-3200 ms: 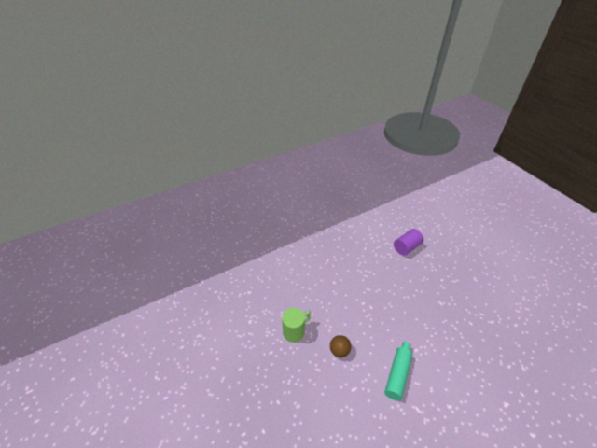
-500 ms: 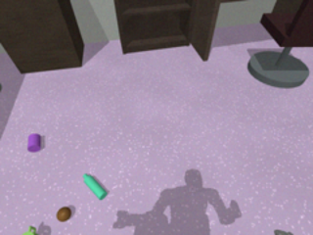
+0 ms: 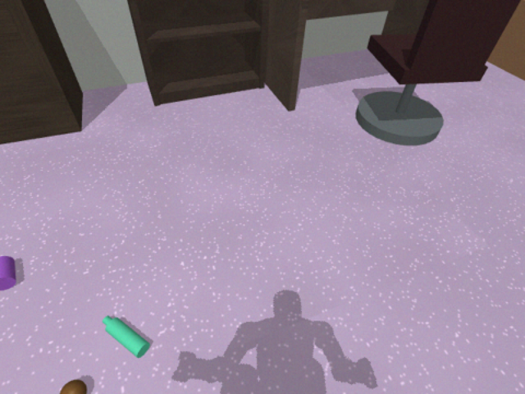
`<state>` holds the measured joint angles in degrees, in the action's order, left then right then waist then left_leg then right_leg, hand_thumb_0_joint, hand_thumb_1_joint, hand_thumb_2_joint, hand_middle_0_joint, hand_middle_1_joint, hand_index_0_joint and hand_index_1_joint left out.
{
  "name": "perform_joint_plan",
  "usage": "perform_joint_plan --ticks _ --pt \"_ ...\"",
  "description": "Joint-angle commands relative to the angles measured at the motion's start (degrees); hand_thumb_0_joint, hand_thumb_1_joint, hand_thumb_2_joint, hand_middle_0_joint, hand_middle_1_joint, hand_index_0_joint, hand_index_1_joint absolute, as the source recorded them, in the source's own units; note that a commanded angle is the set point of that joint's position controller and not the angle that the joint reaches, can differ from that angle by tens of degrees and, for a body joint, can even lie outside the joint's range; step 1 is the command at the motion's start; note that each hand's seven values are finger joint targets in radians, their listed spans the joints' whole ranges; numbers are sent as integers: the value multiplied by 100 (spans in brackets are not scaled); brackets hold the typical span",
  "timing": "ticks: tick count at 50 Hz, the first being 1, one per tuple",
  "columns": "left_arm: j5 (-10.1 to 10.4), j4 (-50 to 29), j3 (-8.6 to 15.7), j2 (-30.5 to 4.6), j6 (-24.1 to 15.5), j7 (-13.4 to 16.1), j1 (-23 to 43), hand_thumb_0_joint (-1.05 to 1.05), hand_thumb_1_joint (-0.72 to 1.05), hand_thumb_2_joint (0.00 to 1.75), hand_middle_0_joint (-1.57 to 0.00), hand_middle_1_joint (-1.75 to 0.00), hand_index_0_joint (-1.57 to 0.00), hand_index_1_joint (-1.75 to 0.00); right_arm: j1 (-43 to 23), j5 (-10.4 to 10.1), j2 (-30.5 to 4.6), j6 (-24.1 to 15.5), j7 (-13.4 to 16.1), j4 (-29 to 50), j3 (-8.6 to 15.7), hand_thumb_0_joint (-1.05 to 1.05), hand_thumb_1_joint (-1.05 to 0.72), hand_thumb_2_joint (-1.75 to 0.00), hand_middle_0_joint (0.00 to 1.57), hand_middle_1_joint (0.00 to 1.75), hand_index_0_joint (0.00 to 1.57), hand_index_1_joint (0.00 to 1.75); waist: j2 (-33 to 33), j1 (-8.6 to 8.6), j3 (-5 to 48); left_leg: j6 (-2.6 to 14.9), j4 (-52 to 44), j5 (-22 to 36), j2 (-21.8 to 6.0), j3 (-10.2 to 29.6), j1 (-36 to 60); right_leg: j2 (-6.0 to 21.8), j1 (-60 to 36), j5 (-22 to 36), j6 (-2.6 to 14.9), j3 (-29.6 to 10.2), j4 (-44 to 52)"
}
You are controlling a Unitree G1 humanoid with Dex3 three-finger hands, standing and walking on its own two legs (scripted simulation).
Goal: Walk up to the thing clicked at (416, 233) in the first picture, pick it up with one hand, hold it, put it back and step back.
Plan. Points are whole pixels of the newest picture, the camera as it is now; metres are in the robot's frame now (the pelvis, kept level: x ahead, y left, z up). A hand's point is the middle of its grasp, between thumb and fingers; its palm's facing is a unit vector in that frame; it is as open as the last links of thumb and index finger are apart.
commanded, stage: walk up
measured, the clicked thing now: (2, 273) +0.76 +1.02 -0.71
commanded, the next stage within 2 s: stand in 0.66 s
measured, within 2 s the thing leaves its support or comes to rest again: neither
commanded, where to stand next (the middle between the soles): +0.06 -0.01 m, yaw -1 degrees
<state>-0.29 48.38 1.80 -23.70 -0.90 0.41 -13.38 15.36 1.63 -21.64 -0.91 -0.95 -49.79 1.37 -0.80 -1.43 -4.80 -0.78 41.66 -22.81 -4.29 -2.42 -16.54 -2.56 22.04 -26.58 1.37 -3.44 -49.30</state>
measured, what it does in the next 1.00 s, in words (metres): stands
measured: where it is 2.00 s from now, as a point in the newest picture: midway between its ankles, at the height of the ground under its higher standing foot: outside the picture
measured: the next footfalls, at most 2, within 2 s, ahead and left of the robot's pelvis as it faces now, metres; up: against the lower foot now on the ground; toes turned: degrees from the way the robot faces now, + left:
none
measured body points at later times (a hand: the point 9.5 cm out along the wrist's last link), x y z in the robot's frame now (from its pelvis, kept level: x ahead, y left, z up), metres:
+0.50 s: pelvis -0.01 +0.00 +0.01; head +0.00 -0.01 +0.46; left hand +0.10 +0.30 -0.10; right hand +0.05 -0.30 -0.12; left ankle +0.00 +0.13 -0.72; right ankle +0.02 -0.13 -0.72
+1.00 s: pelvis -0.01 +0.01 +0.03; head -0.01 +0.00 +0.48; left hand +0.10 +0.30 -0.10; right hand +0.06 -0.30 -0.10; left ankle +0.00 +0.14 -0.72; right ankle +0.02 -0.13 -0.72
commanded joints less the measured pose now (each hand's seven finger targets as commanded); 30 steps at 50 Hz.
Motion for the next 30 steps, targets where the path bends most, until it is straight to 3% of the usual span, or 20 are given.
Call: perform_joint_plan --ticks 1,2,3,4,5,6,7,8,9,10,11,12,13,14,15,17,21,24,30 --pt "3 -50 364 -893 -252 99 -417 0 90 90 -20 -30 -20 -30 -456 -56 -1463 -61 79 406 363 0 -90 -90 20 30 20 30 1307 286 384 731 -626 2678 -628 665 -21 -118 -1037 1302 107 450 1942" --pt "-24 3 408 -1005 -281 136 -477 0 90 90 -20 -30 -20 -30 -365 -90 -1301 -29 86 419 326 0 -90 -90 20 30 20 30 1144 297 584 609 -293 2557 -542 546 -99 6 -1396 1550 227 62 2081" --pt "-79 52 444 -1191 -312 158 -527 0 90 90 -20 -30 -20 -30 -327 -119 -1133 -24 96 456 278 0 -90 -90 20 30 20 30 637 303 786 454 92 1854 -398 482 -668 416 -1901 2066 362 -734 1963" --pt "-134 10 474 -1428 -359 172 -436 0 90 90 -20 -30 -20 -30 -323 -147 -902 -37 93 522 194 0 -90 -90 20 30 20 30 -79 265 878 200 554 742 -38 222 -1237 1358 -2144 2336 714 -2133 2287" --pt "-73 -44 464 -1603 -335 160 20 0 90 90 -20 -30 -20 -30 -376 -129 -1048 4 161 409 247 0 -90 -90 20 30 20 30 -269 169 777 233 616 -905 12 279 -736 1990 -1237 2408 1377 -2548 2245" --pt "-59 -81 431 -1528 -310 136 225 0 90 90 -20 -30 -20 -30 -256 -94 -1146 -14 178 264 311 0 -90 -90 20 30 20 30 -296 70 612 243 511 -948 -22 363 -221 1939 -559 2308 1409 -2473 2194" --pt "-47 -86 369 -1379 -287 109 432 0 90 90 -20 -30 -20 -30 -221 -117 -1165 -50 151 180 328 0 -90 -90 20 30 20 30 -246 -63 515 296 87 -699 22 343 116 1658 -200 2083 1171 -1985 2178" --pt "-40 -89 315 -1270 -276 96 630 0 90 90 -20 -30 -20 -30 -132 -155 -1162 -89 119 91 327 0 -90 -90 20 30 20 30 -181 -164 469 327 -536 16 -3 286 318 1274 -181 1978 833 -1420 2041" --pt "-21 -71 276 -1152 -268 93 791 0 90 90 -20 -30 -20 -30 -60 -152 -1186 -112 105 -30 341 0 -90 -90 20 30 20 30 -193 -208 463 373 -955 823 -148 469 491 959 -87 2028 510 -1047 1811" --pt "1 -36 249 -1030 -261 81 766 0 90 90 -20 -30 -20 -30 -113 -137 -1307 -139 103 -65 362 0 -90 -90 20 30 20 30 -40 -125 483 504 -1313 1175 -379 842 545 644 -74 2217 305 -745 1505" --pt "13 83 235 -977 -251 68 616 0 90 90 -20 -30 -20 -30 -323 -131 -1416 -155 103 -32 360 0 -90 -90 20 30 20 30 14 18 573 663 -1482 1077 -635 1192 346 376 -324 2072 209 -486 1349" --pt "13 227 242 -1011 -239 60 400 0 90 90 -20 -30 -20 -30 -578 -124 -1470 -151 85 -14 329 0 -90 -90 20 30 20 30 -21 199 549 787 -1485 624 -779 1271 -2 280 -593 1453 203 -415 1423" --pt "-10 321 237 -1022 -239 57 394 0 90 90 -20 -30 -20 -30 -725 -115 -1446 -130 67 -33 297 0 -90 -90 20 30 20 30 -17 231 375 756 -1498 265 -749 1183 -343 308 -801 1075 224 -515 1646" --pt "-36 400 238 -1011 -251 56 412 0 90 90 -20 -30 -20 -30 -802 -132 -1323 -108 58 -92 264 0 -90 -90 20 30 20 30 -79 243 335 597 -1383 143 -544 917 -384 475 -915 960 320 -838 1956" --pt "-39 419 233 -1073 -263 38 573 0 90 90 -20 -30 -20 -30 -824 -133 -1254 -88 49 -147 241 0 -90 -90 20 30 20 30 -169 157 229 456 -1308 -27 -245 642 -287 636 -670 880 382 -1158 2180" --pt "-9 467 226 -1134 -252 26 774 0 90 90 -20 -30 -20 -30 -671 -101 -1240 -85 48 -319 208 0 -90 -90 20 30 20 30 -90 43 126 368 -1374 -150 -111 499 54 784 -246 632 406 -1343 2407" --pt "8 696 158 -967 -243 20 804 0 90 90 -20 -30 -20 -30 -868 -115 -1259 -120 23 -504 192 0 -90 -90 20 30 20 30 10 116 297 441 -1743 121 -312 613 337 576 -472 1188 236 -968 2437" --pt "-5 777 145 -995 -241 20 982 0 90 90 -20 -30 -20 -30 -856 -111 -1196 -114 34 -637 168 0 -90 -90 20 30 20 30 -170 59 379 379 -1853 304 -273 480 374 655 -701 1466 212 -1012 2523" --pt "38 1050 105 -886 -205 38 922 0 90 90 -20 -30 -20 -30 -1054 -124 -1218 -148 67 -841 181 0 -90 -90 20 30 20 30 40 142 745 393 -2082 1312 -450 456 828 610 -1125 2619 88 -683 2347"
